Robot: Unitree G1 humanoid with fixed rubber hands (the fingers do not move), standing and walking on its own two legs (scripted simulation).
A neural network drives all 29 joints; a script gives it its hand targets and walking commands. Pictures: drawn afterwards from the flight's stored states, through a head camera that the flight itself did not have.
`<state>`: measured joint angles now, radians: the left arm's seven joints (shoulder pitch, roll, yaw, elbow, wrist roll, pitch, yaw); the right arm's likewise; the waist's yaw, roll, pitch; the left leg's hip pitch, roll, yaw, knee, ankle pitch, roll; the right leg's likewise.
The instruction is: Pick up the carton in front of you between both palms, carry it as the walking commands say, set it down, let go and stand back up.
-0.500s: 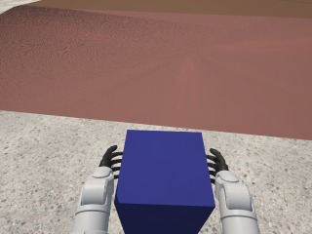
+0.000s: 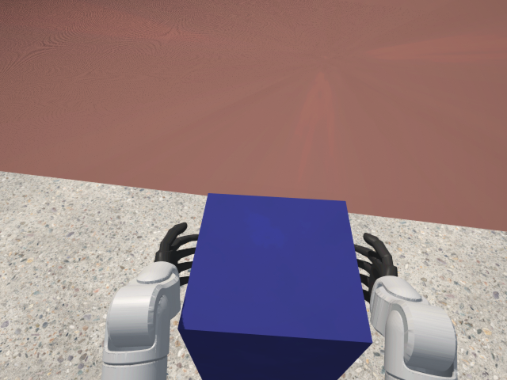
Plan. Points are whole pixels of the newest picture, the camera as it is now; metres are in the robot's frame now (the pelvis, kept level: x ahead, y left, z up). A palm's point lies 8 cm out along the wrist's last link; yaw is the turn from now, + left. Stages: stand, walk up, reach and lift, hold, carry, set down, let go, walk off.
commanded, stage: carry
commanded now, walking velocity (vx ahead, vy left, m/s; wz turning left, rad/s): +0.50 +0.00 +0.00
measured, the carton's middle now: (270, 295) +0.27 -0.01 +0.01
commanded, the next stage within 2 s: none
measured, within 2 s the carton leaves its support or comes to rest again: neither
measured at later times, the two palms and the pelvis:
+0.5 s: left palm (190, 149) +0.59 +0.16 +0.06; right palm (326, 161) +0.55 -0.13 +0.07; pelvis +0.31 +0.05 +0.02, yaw -5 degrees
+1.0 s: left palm (216, 77) +0.91 +0.14 +0.09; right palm (317, 78) +0.92 -0.16 +0.08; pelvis +0.65 -0.02 +0.01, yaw +0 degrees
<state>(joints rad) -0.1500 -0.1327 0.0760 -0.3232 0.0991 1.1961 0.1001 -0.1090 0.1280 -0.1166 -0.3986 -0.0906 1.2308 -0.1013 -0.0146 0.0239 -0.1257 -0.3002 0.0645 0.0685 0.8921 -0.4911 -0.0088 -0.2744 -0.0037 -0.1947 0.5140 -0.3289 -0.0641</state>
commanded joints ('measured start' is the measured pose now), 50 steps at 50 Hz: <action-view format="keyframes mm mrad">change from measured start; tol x32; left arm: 1 -488 -862 -656 -127 -385 26 -227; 50 -509 -964 -712 -138 -453 -3 -291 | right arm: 1 -578 840 745 -69 447 6 272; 50 -503 967 740 -21 365 -51 254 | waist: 1 54 -67 -209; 50 30 -132 -231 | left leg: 1 -548 29 -29 200 6 41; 13 256 -132 243 -418 406 52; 16 547 371 -662 -711 89 245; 38 421 147 119 -482 1061 88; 42 -318 -107 19 387 33 -7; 50 -305 46 4 98 265 19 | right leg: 1 610 -385 514 -212 527 -160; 12 233 -197 18 -87 858 14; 17 -359 -45 196 821 -110 52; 34 -363 -46 -21 65 289 46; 39 91 49 -115 -79 248 12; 42 576 -428 755 -292 105 -220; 50 315 -285 222 -335 291 -69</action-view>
